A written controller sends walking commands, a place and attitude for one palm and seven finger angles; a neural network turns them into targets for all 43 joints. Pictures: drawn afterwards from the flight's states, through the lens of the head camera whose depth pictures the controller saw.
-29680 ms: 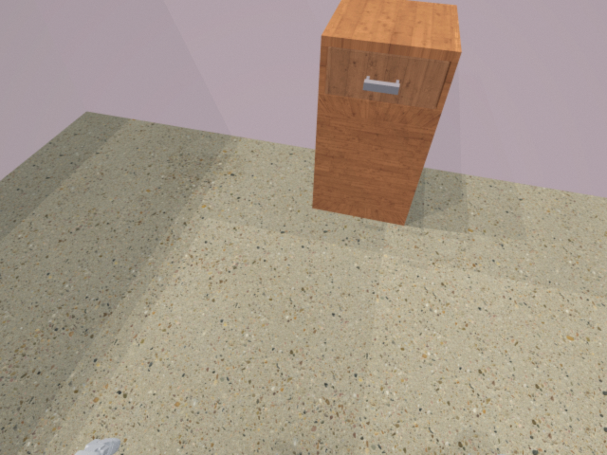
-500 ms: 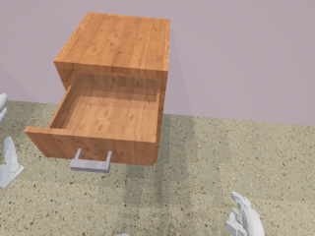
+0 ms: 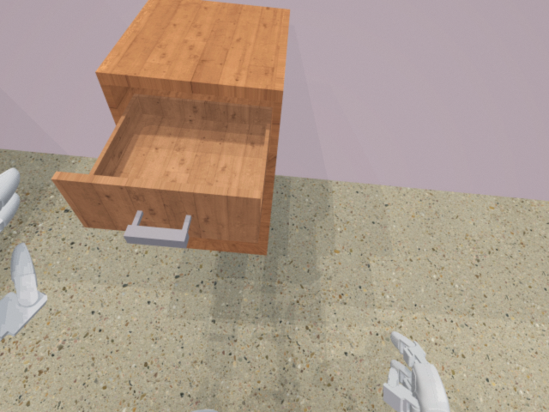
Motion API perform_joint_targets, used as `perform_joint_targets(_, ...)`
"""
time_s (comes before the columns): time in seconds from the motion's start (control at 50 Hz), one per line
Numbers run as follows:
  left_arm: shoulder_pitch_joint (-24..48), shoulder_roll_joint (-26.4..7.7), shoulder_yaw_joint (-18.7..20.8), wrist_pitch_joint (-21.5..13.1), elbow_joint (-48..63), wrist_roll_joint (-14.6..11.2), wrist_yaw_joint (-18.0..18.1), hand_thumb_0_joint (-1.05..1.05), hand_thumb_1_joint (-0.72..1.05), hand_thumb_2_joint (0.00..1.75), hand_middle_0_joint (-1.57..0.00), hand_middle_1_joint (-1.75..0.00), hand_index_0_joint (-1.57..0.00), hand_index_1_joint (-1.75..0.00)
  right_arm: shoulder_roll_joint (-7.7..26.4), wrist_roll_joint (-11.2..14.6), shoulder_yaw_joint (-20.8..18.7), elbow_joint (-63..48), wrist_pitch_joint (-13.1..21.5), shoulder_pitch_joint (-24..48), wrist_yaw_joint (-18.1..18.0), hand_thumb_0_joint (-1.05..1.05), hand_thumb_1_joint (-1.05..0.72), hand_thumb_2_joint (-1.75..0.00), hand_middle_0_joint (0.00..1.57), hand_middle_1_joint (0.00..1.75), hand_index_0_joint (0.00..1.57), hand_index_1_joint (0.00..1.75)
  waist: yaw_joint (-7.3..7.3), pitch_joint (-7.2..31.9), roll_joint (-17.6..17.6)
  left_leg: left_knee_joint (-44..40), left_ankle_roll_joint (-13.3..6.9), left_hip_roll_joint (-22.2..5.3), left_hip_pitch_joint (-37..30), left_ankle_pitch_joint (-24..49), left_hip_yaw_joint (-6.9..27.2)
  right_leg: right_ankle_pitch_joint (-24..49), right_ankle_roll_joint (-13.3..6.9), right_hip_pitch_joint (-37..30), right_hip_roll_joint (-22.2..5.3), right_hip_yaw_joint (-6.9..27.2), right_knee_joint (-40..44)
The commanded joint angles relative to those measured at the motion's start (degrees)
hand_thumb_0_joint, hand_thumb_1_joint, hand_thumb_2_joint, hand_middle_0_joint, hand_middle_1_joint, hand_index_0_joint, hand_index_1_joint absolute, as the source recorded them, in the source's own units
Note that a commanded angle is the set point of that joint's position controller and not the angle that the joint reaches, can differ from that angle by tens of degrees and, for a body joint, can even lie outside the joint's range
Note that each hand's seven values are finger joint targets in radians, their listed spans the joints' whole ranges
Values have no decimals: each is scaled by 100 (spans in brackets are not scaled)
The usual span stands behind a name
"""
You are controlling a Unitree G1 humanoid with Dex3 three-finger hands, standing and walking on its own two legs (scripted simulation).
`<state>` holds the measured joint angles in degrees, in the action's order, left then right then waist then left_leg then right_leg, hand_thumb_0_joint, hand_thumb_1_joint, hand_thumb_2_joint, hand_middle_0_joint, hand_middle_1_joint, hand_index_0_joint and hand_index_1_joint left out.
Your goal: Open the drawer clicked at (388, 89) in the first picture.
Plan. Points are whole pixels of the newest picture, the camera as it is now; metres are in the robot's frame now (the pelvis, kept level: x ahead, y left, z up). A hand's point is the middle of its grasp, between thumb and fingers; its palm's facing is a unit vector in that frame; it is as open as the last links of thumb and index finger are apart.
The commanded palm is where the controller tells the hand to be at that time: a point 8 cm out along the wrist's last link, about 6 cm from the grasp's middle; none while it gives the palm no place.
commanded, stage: stop stepping back and stand still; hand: left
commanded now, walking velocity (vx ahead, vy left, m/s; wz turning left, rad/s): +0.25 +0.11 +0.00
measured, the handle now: (160, 227) +0.44 +0.25 -0.09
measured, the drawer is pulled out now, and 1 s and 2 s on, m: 0.30 0.30 0.30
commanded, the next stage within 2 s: let the arm hang, fingers relaxed in 0.58 s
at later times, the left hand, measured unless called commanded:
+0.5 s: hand (15, 354) +0.14 +0.23 +0.17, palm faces +0.37 -0.81 -0.46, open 7.4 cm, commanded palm +0.09 +0.28 +0.18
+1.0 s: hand out of the picture +0.00 +0.18 -0.17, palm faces +0.03 -0.98 -0.18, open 7.1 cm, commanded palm none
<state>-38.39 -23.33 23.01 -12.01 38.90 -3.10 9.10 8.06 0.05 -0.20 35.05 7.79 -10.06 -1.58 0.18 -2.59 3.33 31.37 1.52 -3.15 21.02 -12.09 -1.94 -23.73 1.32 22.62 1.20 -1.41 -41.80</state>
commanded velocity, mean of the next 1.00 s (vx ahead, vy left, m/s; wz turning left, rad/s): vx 0.04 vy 0.03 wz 0.00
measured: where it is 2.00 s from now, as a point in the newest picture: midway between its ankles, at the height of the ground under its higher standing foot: outside the picture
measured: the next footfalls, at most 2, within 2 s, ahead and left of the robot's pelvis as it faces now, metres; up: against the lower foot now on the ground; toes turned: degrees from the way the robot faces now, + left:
right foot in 0.04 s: +0.04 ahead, -0.11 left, +0.00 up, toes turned -2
left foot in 0.28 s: +0.00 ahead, +0.11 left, +0.00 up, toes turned +3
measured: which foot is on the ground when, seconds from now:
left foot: down 0.00-0.04, up 0.06-0.26, down 0.28-1.00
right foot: up 0.00-0.02, down 0.04-1.00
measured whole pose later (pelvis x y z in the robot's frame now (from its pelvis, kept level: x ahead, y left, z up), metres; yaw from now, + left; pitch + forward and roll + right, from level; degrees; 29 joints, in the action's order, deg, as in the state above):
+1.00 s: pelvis -0.04 +0.01 +0.01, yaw +1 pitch -2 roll +0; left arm -15.2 -10.1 1.3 3.5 -53.0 1.3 1.7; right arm 11.3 -0.7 1.1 53.8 -0.9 -12.0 -0.3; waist -0.1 -4.9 2.5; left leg 28.0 -1.9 0.7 11.6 -14.9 -2.9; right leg -11.0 -0.6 14.4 -0.5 -2.8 -27.0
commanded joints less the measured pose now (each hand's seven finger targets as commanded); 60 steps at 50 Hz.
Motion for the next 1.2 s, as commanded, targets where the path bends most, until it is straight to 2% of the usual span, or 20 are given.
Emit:
perform_joint_targets(0.0, -10, -924, 709, -346, 936, 79, 105, 0, 90, 90, -20, -30, -20, -30, 981, 84, -244, -827, 266, 332, -68, 0, -90, -90, 20, 30, 20, 30, -31, 541, -511, -284, -367, -470, 343, -1392, 260, 909, -62, -1563, -432, 177, 2227)
perform_joint_targets(0.02, 247, -988, 713, -373, 923, 52, 116, 0, 90, 90, -20, -30, -20, -30, 946, 92, -217, -899, 226, 387, -87, 0, -90, -90, 20, 30, 20, 30, -127, 434, 226, 575, -205, -35, 386, -1588, -19, 553, -396, -1117, -1079, 1109, 2714)
perform_joint_targets(0.04, 295, -977, 723, -288, 695, 0, 122, 0, 90, 90, -20, -30, -20, -30, 941, 161, -300, -870, 192, 220, -108, 0, -90, -90, 20, 30, 20, 30, -118, 640, 937, 1565, -121, 286, 288, -1519, 35, -912, -722, -607, -1761, 2233, 3219)
perform_joint_targets(0.06, 163, -805, 568, -262, 552, -8, 127, 0, 90, 90, -20, -30, -20, -30, 939, 129, -335, -817, 135, 223, -111, 0, -90, -90, 20, 30, 20, 30, -110, 531, 905, 2266, -132, 288, 264, -1204, 215, -1049, -890, -444, -2011, 2458, 3381)
perform_joint_targets(0.1, 91, -744, 565, -282, 461, -7, 109, 0, 90, 90, -20, -30, -20, -30, 910, 66, -276, -787, 34, 336, -110, 0, -90, -90, 20, 30, 20, 30, -221, 493, 315, 2243, -142, 192, 304, -1080, 363, -566, -959, -402, -1875, 1878, 3036)
perform_joint_targets(0.18, -48, -696, 420, -360, 491, 159, 142, 0, 90, 90, -20, -30, -20, -30, 869, 57, -166, -789, 108, 346, -177, 0, -90, -90, 20, 30, 20, 30, -185, 443, 358, -195, -367, 280, -630, -906, 3, -299, -644, -489, -1448, 1100, 2925)
perform_joint_targets(0.22, 70, -740, 350, -447, 793, 163, 132, 0, 90, 90, -20, -30, -20, -30, 982, 53, -180, -846, 230, 304, -195, 0, -90, -90, 20, 30, 20, 30, -154, 336, -202, -1387, -494, 4, -784, -581, 233, 278, -397, -907, -1053, 741, 2344)
perform_joint_targets(0.26, -1, -805, 400, -517, 956, 133, 97, 0, 90, 90, -20, -30, -20, -30, 1199, 64, -314, -967, 291, 306, -174, 0, -90, -90, 20, 30, 20, 30, -41, 503, -983, -1414, -672, -576, -704, 138, 888, 1052, -127, -1260, -497, 383, 1541)
perform_joint_targets(0.3, -136, -909, 602, -453, 916, 134, 101, 0, 90, 90, -20, -30, -20, -30, 976, 129, -236, -908, 276, 345, -170, 0, -90, -90, 20, 30, 20, 30, -53, 590, -1491, -1602, -644, -605, -382, -695, 897, 589, -123, -1310, -433, 230, 1422)
perform_joint_targets(0.36, -18, -747, 485, -478, 763, 134, 129, 0, 90, 90, -20, -30, -20, -30, 1035, 134, -243, -849, 328, 296, -179, 0, -90, -90, 20, 30, 20, 30, -77, 327, -836, -1339, -552, -444, 106, -511, 771, 1240, -122, -1716, -441, 240, 1633)
perform_joint_targets(0.42, 100, -652, 383, -490, 540, 98, 109, 0, 90, 90, -20, -30, -20, -30, 1070, 133, -284, -808, 335, 273, -151, 0, -90, -90, 20, 30, 20, 30, -125, 261, -246, -877, -413, -116, -190, -508, 515, 1070, -208, -1423, -667, 727, 2233)
perform_joint_targets(0.48, 182, -605, 318, -475, 397, 108, 110, 0, 90, 90, -20, -30, -20, -30, 1043, 116, -273, -798, 267, 244, -119, 0, -90, -90, 20, 30, 20, 30, -134, 235, -209, -725, -397, -7, -414, -647, 423, 564, -267, -1167, -797, 916, 2589)
perform_joint_targets(0.64, 317, -600, 294, -407, 564, 120, 103, 0, 90, 90, -20, -30, -20, -30, 960, 81, -176, -893, 155, 384, -130, 0, -90, -90, 20, 30, 20, 30, -81, 434, -662, -1312, -419, -248, -432, 16, 577, 1671, -158, -1767, -486, 369, 2037)
perform_joint_targets(0.66, 1183, 23, -1718, 598, -4344, 733, -666, 0, 90, 90, -20, -30, -20, -30, 1991, 11, -530, 724, 276, 512, 363, 0, -90, -90, 20, 30, 20, 30, -307, 24, -711, -342, -353, -188, -43, 1206, 608, 2578, -286, -722, -699, 3, 987)
perform_joint_targets(0.68, 1010, 253, -1539, 1010, -4573, 593, -784, 0, 90, 90, -20, -30, -20, -30, 1474, 20, -439, 670, -96, -53, 302, 0, -90, -90, 20, 30, 20, 30, -187, 655, -643, -333, -355, -308, -574, 1688, 467, 2421, -284, -727, -638, 186, 963)
perform_joint_targets(0.7, 1216, 472, -1695, 1091, -4769, 549, -798, 0, 90, 90, -20, -30, -20, -30, 1319, -26, -359, 630, -186, -129, 242, 0, -90, -90, 20, 30, 20, 30, -163, 818, -333, -286, -441, -423, -615, 2020, 666, 2206, -281, -728, -554, 57, 834)
perform_joint_targets(0.78, 1937, 278, -1795, 1193, -6134, 554, -814, 0, 90, 90, -20, -30, -20, -30, 1440, -97, -249, 682, -445, 61, 156, 0, -90, -90, 20, 30, 20, 30, -4, 655, 551, -401, -516, -297, -387, 1661, 839, 2362, -373, -1212, -636, 355, 1181)
perform_joint_targets(0.86, 2254, 330, -1980, 1313, -7730, 485, -758, 0, 90, 90, -20, -30, -20, -30, 1159, -115, -99, 1137, -686, 53, 102, 0, -90, -90, 20, 30, 20, 30, 46, 347, -493, -899, -419, -170, -539, 981, 651, 1994, -352, -1366, -634, 493, 1566)
perform_joint_targets(0.98, 2076, 564, -2047, 1257, -9224, 436, -767, 0, 90, 90, -20, -30, -20, -30, 876, -106, -43, 1851, -767, -393, 28, 0, -90, -90, 20, 30, 20, 30, 32, 133, -1263, -1352, -414, -169, -629, -372, 609, 1177, -375, -1417, -590, 491, 2146)
perform_joint_targets(1.18, 1717, 851, -2203, 1213, -10235, 386, -717, 0, 90, 90, -20, -30, -20, -30, 597, -43, -37, 2592, -775, -1384, -65, 0, -90, -90, 20, 30, 20, 30, -26, -96, -390, -1331, -483, -293, -852, -53, 609, 1295, -403, -1284, -652, 364, 2236)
